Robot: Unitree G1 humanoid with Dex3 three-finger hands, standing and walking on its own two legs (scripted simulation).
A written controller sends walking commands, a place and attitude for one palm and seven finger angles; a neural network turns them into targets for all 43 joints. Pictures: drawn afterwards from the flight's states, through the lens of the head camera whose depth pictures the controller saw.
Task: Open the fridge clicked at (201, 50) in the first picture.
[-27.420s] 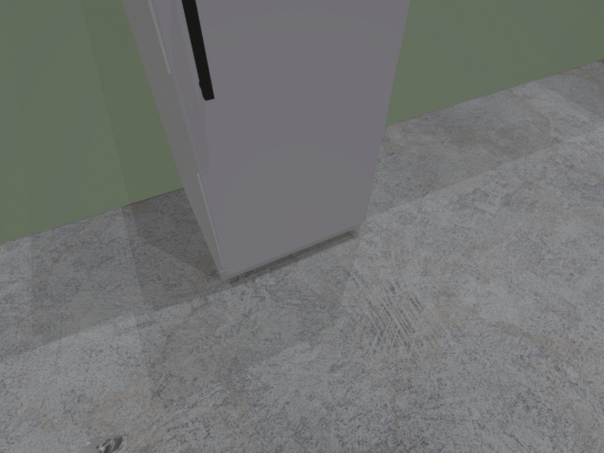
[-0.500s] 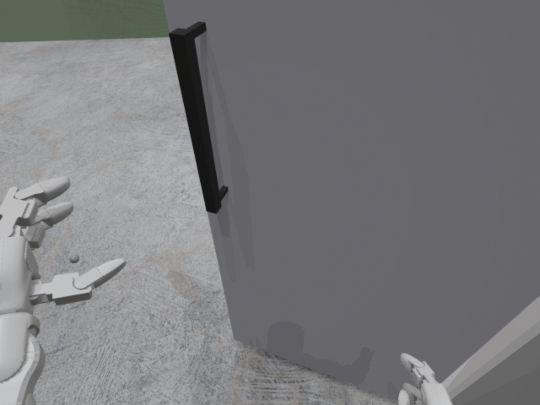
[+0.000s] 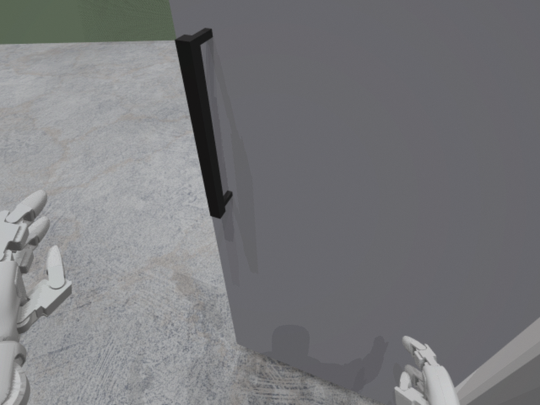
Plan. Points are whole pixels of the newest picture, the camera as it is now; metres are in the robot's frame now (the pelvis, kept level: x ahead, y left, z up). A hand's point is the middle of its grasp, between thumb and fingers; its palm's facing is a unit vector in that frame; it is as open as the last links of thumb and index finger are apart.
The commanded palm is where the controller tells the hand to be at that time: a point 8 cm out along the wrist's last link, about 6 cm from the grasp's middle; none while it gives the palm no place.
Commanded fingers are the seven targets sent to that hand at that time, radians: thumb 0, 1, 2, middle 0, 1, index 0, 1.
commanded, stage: draw the hand back to the body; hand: left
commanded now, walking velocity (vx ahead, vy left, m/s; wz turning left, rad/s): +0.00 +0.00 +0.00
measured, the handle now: (212, 137) +0.43 +0.16 +0.20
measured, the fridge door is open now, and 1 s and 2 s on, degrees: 66 66 66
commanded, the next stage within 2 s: step back with the hand held close in 0.18 s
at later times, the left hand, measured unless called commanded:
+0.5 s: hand (88, 273) +0.20 +0.25 +0.15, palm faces +0.38 -0.82 -0.42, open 7.4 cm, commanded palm +0.14 +0.30 +0.17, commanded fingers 0.00 0.90 0.90 -0.20 -0.30 -0.20 -0.30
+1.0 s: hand (12, 338) +0.12 +0.29 +0.15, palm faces +0.44 -0.78 -0.44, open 7.4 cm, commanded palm +0.06 +0.32 +0.17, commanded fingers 0.00 0.90 0.90 -0.20 -0.30 -0.20 -0.30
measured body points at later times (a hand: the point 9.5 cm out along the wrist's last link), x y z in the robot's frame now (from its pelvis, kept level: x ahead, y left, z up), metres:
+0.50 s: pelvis -0.01 +0.00 +0.00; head +0.00 -0.01 +0.45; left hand +0.18 +0.29 +0.18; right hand +0.18 -0.24 -0.08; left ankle +0.01 +0.09 -0.74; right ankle -0.02 -0.12 -0.74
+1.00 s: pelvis -0.08 +0.02 -0.02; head -0.07 +0.04 +0.43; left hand +0.09 +0.33 +0.18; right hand +0.10 -0.21 -0.09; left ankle +0.01 +0.09 -0.74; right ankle -0.03 -0.12 -0.74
